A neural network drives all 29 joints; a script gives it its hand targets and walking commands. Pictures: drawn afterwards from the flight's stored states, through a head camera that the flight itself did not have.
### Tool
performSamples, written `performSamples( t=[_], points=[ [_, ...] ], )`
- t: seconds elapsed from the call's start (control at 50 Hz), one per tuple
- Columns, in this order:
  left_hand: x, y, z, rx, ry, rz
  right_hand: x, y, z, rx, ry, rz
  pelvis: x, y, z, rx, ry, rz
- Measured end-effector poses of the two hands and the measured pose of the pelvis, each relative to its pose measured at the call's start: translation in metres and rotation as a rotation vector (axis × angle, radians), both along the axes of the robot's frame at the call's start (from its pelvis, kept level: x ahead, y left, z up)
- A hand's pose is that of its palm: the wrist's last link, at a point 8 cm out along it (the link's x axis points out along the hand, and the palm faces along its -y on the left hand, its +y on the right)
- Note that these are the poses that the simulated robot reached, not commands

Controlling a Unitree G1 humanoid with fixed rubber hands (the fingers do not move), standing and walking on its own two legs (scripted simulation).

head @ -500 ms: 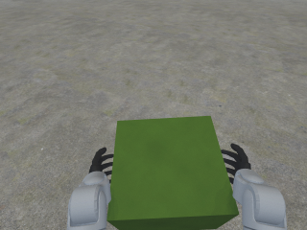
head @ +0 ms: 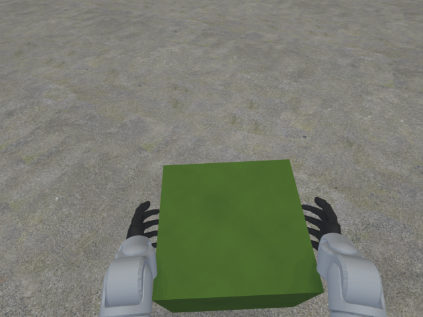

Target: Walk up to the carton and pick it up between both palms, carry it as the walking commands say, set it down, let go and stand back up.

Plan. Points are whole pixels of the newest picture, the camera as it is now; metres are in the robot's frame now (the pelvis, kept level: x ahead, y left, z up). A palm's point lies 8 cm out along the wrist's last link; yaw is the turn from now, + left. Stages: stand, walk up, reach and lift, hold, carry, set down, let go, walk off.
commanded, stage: carry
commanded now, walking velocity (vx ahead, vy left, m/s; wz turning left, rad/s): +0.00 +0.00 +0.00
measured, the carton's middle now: (229, 237) +0.31 +0.00 -0.02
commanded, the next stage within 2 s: hold in 1.34 s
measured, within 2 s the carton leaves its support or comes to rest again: neither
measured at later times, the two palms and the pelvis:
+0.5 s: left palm (141, 247) +0.26 +0.16 +0.03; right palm (324, 245) +0.26 -0.17 +0.04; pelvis +0.00 +0.00 +0.00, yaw +0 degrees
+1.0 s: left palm (142, 245) +0.27 +0.16 +0.03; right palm (324, 243) +0.27 -0.17 +0.04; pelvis +0.00 +0.00 +0.00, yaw +0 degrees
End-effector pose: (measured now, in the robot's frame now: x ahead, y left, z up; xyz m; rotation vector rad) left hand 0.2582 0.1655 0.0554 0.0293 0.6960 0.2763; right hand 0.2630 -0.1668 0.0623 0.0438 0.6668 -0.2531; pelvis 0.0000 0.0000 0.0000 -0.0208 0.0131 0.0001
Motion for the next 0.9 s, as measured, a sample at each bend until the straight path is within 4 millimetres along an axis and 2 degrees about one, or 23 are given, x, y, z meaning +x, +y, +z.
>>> performSamples(
  t=[0.14, 0.6, 0.9],
  points=[
    [0.000, 0.000, -0.004, 0.008, -0.002, -0.013, -0.001, 0.000, -0.002, -0.013, -0.002, 0.007, 0.000, 0.000, 0.000, 0.000, 0.000, 0.000],
    [0.005, -0.001, -0.025, 0.027, 0.027, -0.025, 0.004, -0.001, -0.028, -0.023, 0.030, 0.025, 0.002, 0.000, 0.000, 0.000, 0.004, 0.000],
    [0.008, -0.001, -0.023, 0.030, -0.003, -0.026, 0.007, -0.001, -0.025, -0.025, 0.002, 0.028, 0.003, 0.000, 0.000, 0.000, 0.005, 0.000]
  ],
)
